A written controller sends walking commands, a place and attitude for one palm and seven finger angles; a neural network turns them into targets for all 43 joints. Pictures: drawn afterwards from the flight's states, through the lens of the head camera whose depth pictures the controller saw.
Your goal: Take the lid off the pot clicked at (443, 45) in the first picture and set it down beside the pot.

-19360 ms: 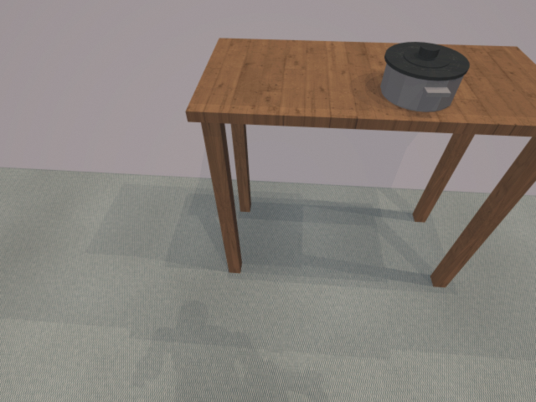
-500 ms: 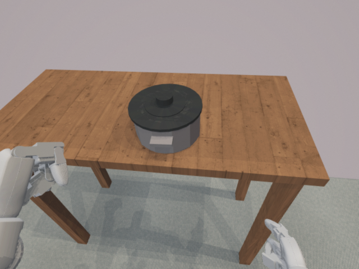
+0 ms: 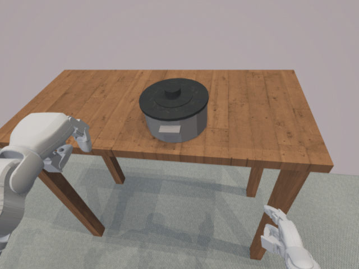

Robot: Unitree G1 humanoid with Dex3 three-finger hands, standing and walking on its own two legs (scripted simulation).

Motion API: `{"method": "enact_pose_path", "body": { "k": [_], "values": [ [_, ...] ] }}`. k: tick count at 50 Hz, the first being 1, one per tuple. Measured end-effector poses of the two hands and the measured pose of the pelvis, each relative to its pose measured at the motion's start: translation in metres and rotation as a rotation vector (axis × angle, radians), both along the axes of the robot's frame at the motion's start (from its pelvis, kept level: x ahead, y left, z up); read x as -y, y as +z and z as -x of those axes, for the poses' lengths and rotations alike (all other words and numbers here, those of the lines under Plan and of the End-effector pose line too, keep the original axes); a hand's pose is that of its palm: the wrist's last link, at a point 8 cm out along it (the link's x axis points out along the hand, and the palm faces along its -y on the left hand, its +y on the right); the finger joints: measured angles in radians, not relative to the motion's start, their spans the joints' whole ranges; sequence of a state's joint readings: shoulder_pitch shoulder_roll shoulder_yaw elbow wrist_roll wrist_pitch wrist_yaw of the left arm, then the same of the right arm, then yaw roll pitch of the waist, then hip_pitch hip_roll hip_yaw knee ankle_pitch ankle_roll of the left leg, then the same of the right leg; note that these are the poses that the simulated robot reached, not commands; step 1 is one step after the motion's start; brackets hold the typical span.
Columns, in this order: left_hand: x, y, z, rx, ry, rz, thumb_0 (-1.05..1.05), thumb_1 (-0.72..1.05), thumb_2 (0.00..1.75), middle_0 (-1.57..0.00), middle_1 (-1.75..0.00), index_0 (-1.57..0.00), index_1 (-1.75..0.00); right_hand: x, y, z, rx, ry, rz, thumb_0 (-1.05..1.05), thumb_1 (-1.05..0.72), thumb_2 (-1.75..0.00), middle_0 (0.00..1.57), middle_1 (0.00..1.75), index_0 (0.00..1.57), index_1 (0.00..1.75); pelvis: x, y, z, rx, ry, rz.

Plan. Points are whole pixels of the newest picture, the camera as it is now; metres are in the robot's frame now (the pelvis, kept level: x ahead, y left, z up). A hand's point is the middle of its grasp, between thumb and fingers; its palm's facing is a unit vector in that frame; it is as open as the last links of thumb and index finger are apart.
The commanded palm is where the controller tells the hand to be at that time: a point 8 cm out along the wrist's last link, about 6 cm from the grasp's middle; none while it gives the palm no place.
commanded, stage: reach forward and open the fingers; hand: left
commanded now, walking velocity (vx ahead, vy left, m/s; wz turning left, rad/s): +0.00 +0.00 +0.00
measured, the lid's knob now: (172, 90) +0.52 +0.09 +0.16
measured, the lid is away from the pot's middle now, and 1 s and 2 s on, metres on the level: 0.01 0.01 0.01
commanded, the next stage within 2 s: move the open hand above the knob in 0.48 s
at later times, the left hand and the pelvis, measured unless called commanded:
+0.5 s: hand (66, 132) +0.29 +0.26 +0.21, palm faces -0.03 +0.01 -1.00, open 9.5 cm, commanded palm +0.26 +0.26 +0.29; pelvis -0.02 +0.02 +0.00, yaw +0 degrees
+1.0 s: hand (100, 104) +0.36 +0.21 +0.22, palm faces -0.01 -0.03 -1.00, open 9.7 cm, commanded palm +0.32 +0.20 +0.29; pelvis -0.01 +0.01 +0.00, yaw +0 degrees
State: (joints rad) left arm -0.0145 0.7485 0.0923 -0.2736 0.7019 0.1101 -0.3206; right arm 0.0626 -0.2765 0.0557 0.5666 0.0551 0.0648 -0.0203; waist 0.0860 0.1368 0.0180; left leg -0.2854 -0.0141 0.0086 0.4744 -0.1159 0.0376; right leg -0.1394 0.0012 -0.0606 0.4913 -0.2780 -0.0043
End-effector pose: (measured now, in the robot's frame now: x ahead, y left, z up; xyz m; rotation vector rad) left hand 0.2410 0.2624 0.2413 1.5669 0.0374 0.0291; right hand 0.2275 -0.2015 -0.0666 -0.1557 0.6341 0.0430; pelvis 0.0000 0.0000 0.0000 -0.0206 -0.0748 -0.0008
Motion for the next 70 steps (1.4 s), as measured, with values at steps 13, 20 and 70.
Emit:
{"method": "enact_pose_path", "body": {
  "k": [13,20,70],
  "values": [
    [-0.001,0.011,-0.017,-0.036,-0.042,-0.015,0.00,-0.22,1.64,-0.99,-0.25,-0.99,-0.25,0.004,-0.012,0.032,-0.051,-0.021,0.028,0.01,-0.90,-0.90,0.20,0.30,0.20,0.30,-0.010,0.000,0.014,0.012,0.002,0.002],
    [-0.002,0.019,-0.025,-0.017,-0.034,0.011,0.00,-0.32,1.71,-0.94,-0.13,-0.94,-0.13,-0.002,-0.015,0.041,-0.057,-0.028,0.000,0.01,-0.90,-0.90,0.20,0.30,0.20,0.30,-0.016,-0.001,0.016,0.008,-0.006,-0.001],
    [0.096,0.018,-0.148,-0.132,-0.089,0.015,0.00,-0.35,1.70,-0.91,-0.08,-0.91,-0.08,0.036,-0.029,0.021,-0.151,-0.062,0.005,0.01,-0.91,-0.90,0.20,0.30,0.20,0.30,0.007,-0.001,-0.018,-0.050,-0.002,-0.031]
  ]
}}
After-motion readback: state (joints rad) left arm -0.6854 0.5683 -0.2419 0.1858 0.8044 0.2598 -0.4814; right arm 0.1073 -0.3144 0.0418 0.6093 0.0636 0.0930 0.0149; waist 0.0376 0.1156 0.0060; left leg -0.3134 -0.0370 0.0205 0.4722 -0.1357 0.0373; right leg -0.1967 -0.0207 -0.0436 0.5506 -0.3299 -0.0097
